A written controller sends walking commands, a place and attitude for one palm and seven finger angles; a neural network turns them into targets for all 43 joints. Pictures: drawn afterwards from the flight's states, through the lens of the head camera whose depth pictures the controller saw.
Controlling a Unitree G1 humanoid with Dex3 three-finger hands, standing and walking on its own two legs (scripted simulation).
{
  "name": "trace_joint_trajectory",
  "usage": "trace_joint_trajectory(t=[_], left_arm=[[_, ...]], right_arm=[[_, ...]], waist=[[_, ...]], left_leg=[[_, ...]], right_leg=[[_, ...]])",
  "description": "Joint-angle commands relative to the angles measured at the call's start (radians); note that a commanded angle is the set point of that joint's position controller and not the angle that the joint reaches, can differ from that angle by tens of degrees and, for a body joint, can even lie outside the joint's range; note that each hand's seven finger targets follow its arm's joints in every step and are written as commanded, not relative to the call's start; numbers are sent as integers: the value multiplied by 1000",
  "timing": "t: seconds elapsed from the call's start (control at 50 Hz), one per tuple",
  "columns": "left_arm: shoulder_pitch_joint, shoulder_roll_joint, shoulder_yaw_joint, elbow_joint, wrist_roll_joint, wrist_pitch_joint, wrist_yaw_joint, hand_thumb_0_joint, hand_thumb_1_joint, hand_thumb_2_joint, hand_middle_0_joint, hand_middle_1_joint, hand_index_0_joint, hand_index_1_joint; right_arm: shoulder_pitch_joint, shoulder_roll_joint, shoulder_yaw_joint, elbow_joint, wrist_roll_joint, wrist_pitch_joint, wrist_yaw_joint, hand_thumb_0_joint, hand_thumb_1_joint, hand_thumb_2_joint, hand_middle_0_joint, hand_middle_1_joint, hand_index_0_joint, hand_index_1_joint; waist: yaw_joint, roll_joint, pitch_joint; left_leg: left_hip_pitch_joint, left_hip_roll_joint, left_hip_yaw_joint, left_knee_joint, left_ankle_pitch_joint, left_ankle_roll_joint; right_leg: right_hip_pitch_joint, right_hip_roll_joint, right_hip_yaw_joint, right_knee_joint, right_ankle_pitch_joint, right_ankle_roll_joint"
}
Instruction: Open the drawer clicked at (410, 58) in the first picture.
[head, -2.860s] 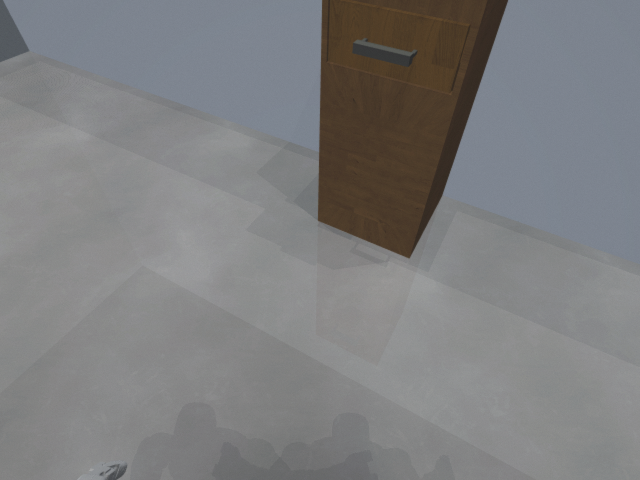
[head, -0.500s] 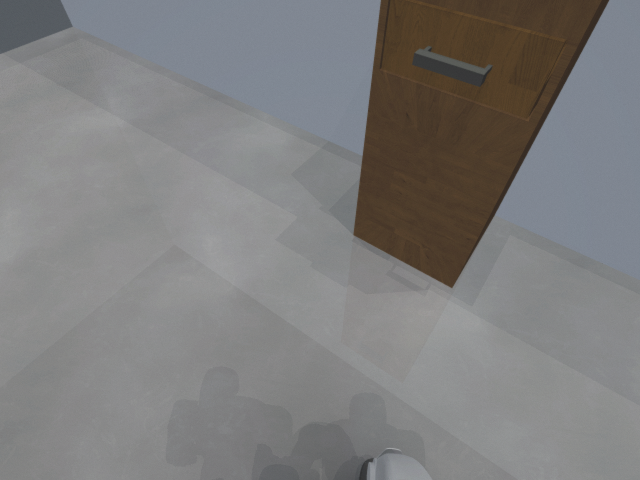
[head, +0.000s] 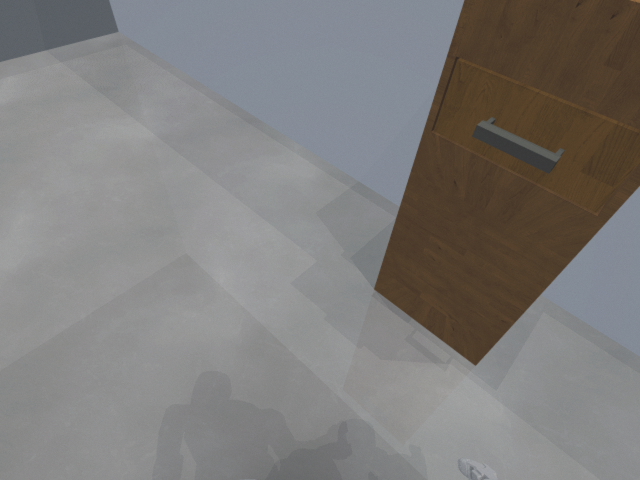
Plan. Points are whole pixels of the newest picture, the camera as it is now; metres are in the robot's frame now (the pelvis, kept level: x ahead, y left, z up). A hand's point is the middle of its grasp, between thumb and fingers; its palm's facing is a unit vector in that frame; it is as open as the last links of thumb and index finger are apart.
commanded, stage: turn to face it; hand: left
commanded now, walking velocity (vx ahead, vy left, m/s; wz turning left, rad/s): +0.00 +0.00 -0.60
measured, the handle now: (519, 141) +0.76 -0.32 +0.05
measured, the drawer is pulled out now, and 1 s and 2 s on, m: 0.00 0.00 0.00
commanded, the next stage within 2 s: take the last steps up to it in 0.94 s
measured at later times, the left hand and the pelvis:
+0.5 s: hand (227, 465) +0.16 +0.14 -0.14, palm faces -0.22 -0.93 -0.29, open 7.4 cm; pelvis +0.02 -0.04 +0.01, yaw -17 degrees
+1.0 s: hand (245, 420) +0.22 +0.13 -0.16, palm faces -0.49 -0.85 -0.21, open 7.4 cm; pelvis +0.05 +0.00 +0.01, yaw -31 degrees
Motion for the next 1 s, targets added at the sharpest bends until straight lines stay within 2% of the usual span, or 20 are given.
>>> trace_joint_trajectory(t=[0.0,0.16,0.22,0.24,0.26,0.28,0.3,0.32,0.36,0.42,0.56,0.62,0.68,0.7,0.72,0.74,0.78,0.82,0.88,0.98], left_arm=[[-13,56,32,-104,5,-8,-8,0,900,900,-200,-300,-200,-300],[-52,32,46,-184,11,10,-16,0,900,900,-200,-300,-200,-300],[10,74,55,-183,15,-5,-13,0,900,900,-200,-300,-200,-300],[42,169,69,-186,24,-17,-3,0,900,900,-200,-300,-200,-300],[67,266,81,-188,17,-23,10,0,900,900,-200,-300,-200,-300],[71,268,81,-197,7,-19,20,0,900,900,-200,-300,-200,-300],[-1,254,81,-210,9,-17,22,0,900,900,-200,-300,-200,-300],[-66,220,75,-228,9,-14,24,0,900,900,-200,-300,-200,-300],[-136,198,62,-251,7,-18,18,0,900,900,-200,-300,-200,-300],[-121,210,63,-242,6,-22,13,0,900,900,-200,-300,-200,-300],[-122,246,69,-243,10,-8,7,0,900,900,-200,-300,-200,-300],[-164,252,72,-255,14,0,9,0,900,900,-200,-300,-200,-300],[-217,232,65,-268,0,9,5,0,900,900,-200,-300,-200,-300],[-212,191,56,-281,-7,13,0,0,900,900,-200,-300,-200,-300],[-196,139,46,-297,-8,15,-12,0,900,900,-200,-300,-200,-300],[-210,157,51,-303,5,16,-14,0,900,900,-200,-300,-200,-300],[-181,174,68,-263,15,22,-22,0,900,900,-200,-300,-200,-300],[-161,140,55,-246,12,18,-28,0,900,900,-200,-300,-200,-300],[-206,110,37,-251,5,19,-25,0,900,900,-200,-300,-200,-300],[-253,84,20,-250,2,12,-19,0,900,900,-200,-300,-200,-300]], right_arm=[[103,-188,-48,-15,-1,17,-22,0,-900,-900,200,300,200,300],[69,-198,-92,-38,-3,41,-11,0,-900,-900,200,300,200,300],[45,-198,-96,-58,1,54,-1,0,-900,-900,200,300,200,300],[53,-145,-86,-82,6,60,4,0,-900,-900,200,300,200,300],[6,-91,-64,-135,8,65,8,0,-900,-900,200,300,200,300],[-10,-124,-66,-141,11,77,-2,0,-900,-900,200,300,200,300],[-23,-127,-72,-140,12,78,-2,0,-900,-900,200,300,200,300],[-11,-147,-74,-124,7,77,-2,0,-900,-900,200,300,200,300],[42,-146,-70,-98,1,76,1,0,-900,-900,200,300,200,300],[61,-145,-65,-90,4,77,-3,0,-900,-900,200,300,200,300],[33,-157,-54,-120,13,73,-11,0,-900,-900,200,300,200,300],[80,-156,-52,-122,20,67,-15,0,-900,-900,200,300,200,300],[191,-161,-47,-87,22,51,-25,0,-900,-900,200,300,200,300],[209,-210,-55,-88,16,43,-29,0,-900,-900,200,300,200,300],[183,-295,-71,-114,6,46,-24,0,-900,-900,200,300,200,300],[151,-311,-70,-133,1,50,-24,0,-900,-900,200,300,200,300],[73,-234,-49,-141,-4,43,-28,0,-900,-900,200,300,200,300],[76,-203,-42,-133,-1,34,-31,0,-900,-900,200,300,200,300],[176,-206,-50,-86,-1,32,-29,0,-900,-900,200,300,200,300],[238,-234,-70,-36,-3,44,-21,0,-900,-900,200,300,200,300]], waist=[[-60,177,-54],[-63,204,-53],[-14,113,-70],[12,-157,-58],[41,-328,-52],[46,-256,-75],[20,-252,-54],[-3,-172,-58],[-43,-105,-91],[-36,-80,-120],[-14,-99,-112],[-38,-118,-121],[-91,-91,-132],[-100,46,-127],[-89,308,-88],[-89,297,-45],[-41,197,-12],[-40,162,-55],[-81,191,-89],[-117,230,-87]], left_leg=[[188,279,-128,-268,394,97],[138,298,-23,-242,163,85],[36,248,50,-37,71,4],[-133,137,118,207,-143,-73],[-306,14,22,444,-395,-106],[-284,15,-118,544,-362,-92],[-317,14,-155,598,-303,-88],[-308,28,-177,603,-216,-91],[-253,20,-160,547,-133,-107],[-234,-2,-151,456,-131,-120],[-163,-38,-152,268,-180,-111],[-72,-55,-156,141,-193,-93],[168,-67,-133,-159,-4,-73],[268,41,-249,-266,-32,-32],[264,264,-489,-368,-25,54],[139,365,-546,-407,-27,127],[81,240,-377,-364,104,105],[179,176,-238,-291,356,99],[296,175,-195,-232,583,113],[322,204,-168,-183,654,113]], right_leg=[[-207,-48,34,235,48,15],[-84,-30,-28,-98,135,14],[103,-3,-42,-335,328,-9],[201,-165,215,-510,468,-70],[198,-370,508,-600,696,-190],[144,-360,514,-615,602,-231],[120,-324,507,-619,493,-229],[109,-283,450,-607,442,-213],[112,-211,342,-571,513,-183],[181,-191,325,-543,631,-188],[179,-183,427,-546,604,-221],[141,-178,461,-531,602,-216],[7,-99,430,-457,549,-136],[-126,-14,365,-371,400,-84],[-263,111,202,-152,126,-25],[-267,93,146,61,-8,3],[-240,56,159,253,94,16],[-255,38,118,252,130,28],[-228,25,80,128,99,37],[-109,29,18,-145,82,16]])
